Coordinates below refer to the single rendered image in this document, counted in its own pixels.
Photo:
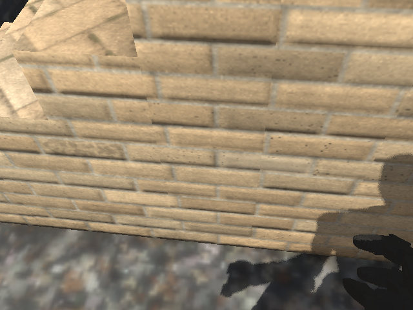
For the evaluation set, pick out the robot right hand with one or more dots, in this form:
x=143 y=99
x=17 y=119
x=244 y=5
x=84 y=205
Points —
x=399 y=284

